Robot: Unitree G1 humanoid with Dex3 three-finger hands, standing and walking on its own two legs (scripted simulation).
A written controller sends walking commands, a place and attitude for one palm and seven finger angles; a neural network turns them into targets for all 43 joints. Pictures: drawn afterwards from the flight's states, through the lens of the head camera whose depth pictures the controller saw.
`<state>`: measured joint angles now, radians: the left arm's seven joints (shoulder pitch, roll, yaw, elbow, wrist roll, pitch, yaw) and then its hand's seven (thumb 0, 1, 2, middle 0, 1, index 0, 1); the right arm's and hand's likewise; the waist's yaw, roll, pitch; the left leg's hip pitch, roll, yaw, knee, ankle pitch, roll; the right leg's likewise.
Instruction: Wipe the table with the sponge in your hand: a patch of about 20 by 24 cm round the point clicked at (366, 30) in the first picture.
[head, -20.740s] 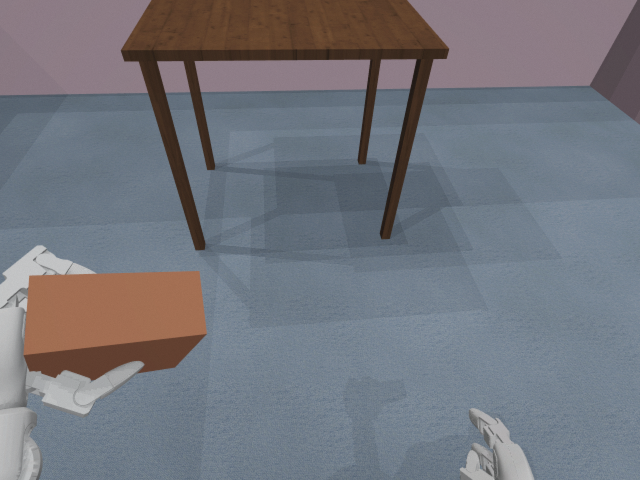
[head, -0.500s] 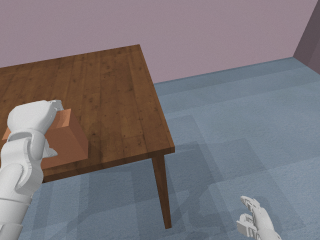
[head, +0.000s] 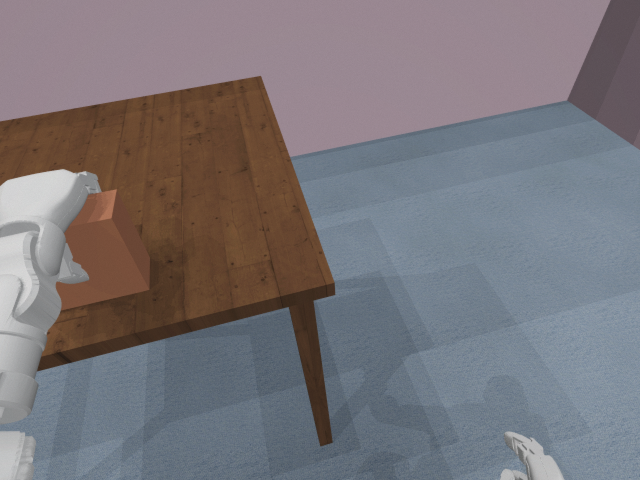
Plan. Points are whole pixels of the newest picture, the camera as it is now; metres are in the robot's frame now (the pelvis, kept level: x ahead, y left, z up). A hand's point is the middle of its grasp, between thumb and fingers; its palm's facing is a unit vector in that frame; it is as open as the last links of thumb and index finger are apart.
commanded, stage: wipe forward along the first lane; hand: left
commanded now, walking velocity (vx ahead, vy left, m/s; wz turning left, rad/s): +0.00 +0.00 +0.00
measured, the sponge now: (85, 265) +0.33 +0.36 +0.10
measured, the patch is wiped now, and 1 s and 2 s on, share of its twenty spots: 0.25 0.40 0.40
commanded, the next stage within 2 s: slide across to the middle lane in 0.98 s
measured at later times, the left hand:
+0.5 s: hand (71, 206) +0.38 +0.38 +0.15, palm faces -0.08 +0.03 -1.00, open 10.3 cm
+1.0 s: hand (78, 178) +0.44 +0.40 +0.15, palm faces -0.13 +0.05 -0.99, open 10.3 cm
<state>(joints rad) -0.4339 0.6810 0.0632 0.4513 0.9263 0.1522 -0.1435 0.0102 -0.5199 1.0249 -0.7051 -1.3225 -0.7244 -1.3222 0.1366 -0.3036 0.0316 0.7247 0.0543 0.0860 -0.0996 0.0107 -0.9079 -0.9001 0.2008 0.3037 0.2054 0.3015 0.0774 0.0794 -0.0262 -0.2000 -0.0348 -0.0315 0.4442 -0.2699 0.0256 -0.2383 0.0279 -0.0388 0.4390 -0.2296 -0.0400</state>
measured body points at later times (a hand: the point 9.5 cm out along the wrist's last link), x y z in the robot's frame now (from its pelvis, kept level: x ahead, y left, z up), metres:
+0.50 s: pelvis +0.00 +0.01 +0.00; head +0.02 -0.01 +0.45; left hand +0.38 +0.37 +0.20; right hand +0.10 -0.26 -0.14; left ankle -0.02 +0.11 -0.74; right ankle +0.00 -0.09 -0.74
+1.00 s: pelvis +0.01 +0.03 +0.00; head +0.07 +0.02 +0.44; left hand +0.44 +0.40 +0.21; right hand +0.07 -0.25 -0.14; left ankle -0.02 +0.11 -0.74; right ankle +0.00 -0.09 -0.74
